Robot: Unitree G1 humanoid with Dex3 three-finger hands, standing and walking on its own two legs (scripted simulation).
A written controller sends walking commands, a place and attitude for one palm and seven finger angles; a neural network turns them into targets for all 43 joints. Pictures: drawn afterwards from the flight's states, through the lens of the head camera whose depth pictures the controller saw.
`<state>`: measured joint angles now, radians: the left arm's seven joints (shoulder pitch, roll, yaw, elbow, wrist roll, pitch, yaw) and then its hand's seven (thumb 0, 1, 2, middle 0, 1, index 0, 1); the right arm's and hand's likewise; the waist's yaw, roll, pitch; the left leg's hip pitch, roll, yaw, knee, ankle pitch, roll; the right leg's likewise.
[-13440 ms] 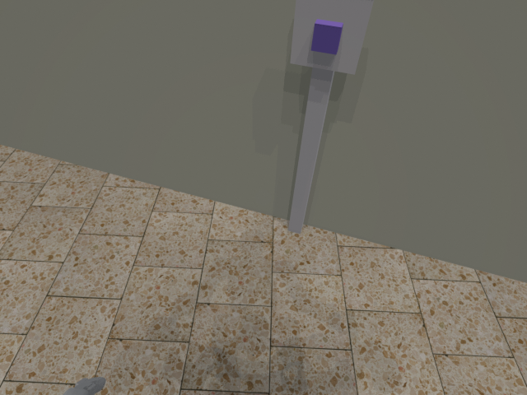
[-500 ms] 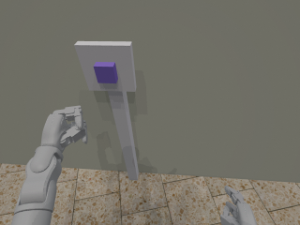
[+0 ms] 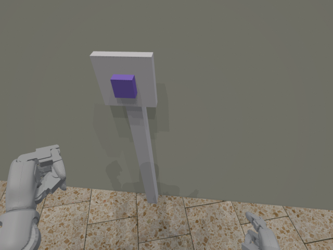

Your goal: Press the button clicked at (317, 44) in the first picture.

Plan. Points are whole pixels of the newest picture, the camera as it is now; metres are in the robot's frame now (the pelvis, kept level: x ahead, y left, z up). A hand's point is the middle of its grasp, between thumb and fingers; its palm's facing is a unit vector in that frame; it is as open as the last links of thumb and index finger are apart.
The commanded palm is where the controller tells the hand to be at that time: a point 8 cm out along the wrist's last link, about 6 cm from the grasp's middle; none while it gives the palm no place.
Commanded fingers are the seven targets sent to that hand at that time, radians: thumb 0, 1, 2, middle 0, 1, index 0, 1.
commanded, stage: draw the hand back to the body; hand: left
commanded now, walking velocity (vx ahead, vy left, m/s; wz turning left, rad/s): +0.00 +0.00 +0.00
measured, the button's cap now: (124, 85) +0.53 +0.20 +0.14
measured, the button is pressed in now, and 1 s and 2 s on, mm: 0 0 0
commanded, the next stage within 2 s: step back with the hand held close in 0.42 s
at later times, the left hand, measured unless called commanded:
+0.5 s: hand (45, 186) +0.18 +0.24 +0.16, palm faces +0.43 -0.82 -0.37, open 3.1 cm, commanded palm +0.12 +0.28 +0.17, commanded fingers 0.00 0.90 0.90 -1.30 -1.50 -1.30 -1.50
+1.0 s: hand (31, 203) +0.15 +0.25 +0.15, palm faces +0.32 -0.81 -0.50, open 3.1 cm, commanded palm +0.08 +0.30 +0.17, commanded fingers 0.00 0.90 0.90 -1.30 -1.50 -1.30 -1.50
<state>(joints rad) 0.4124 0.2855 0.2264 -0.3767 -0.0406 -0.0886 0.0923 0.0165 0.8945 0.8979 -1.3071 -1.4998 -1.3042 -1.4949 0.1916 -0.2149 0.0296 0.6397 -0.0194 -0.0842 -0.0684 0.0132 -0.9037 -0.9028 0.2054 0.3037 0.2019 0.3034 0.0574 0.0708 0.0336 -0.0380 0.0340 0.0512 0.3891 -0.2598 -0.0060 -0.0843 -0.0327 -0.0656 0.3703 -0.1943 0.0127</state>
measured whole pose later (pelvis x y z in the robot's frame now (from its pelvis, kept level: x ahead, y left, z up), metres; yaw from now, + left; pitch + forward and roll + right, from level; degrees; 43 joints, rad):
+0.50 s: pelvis +0.00 +0.00 +0.00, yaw +0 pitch -6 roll -1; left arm 0.51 0.30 0.28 -0.47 -0.03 -0.10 0.11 0.02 0.89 0.90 -1.31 -1.50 -1.31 -1.49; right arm 0.20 -0.20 0.03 0.63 -0.02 -0.13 -0.08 0.01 -0.90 -0.90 0.21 0.30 0.20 0.30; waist 0.07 0.06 0.04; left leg -0.05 0.04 0.05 0.42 -0.27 -0.01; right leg -0.08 -0.03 -0.07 0.38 -0.20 0.01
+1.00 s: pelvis -0.05 +0.02 -0.01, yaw -1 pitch +1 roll +0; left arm 0.63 0.39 0.37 -0.57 -0.02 -0.20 0.12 0.02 0.89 0.90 -1.31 -1.50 -1.30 -1.49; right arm 0.19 -0.22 -0.02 0.53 0.00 -0.02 -0.08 0.01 -0.91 -0.90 0.20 0.30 0.20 0.30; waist 0.00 0.00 0.04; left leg -0.30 0.01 0.08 0.53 -0.24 0.03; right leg -0.34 -0.06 -0.03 0.48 -0.15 0.04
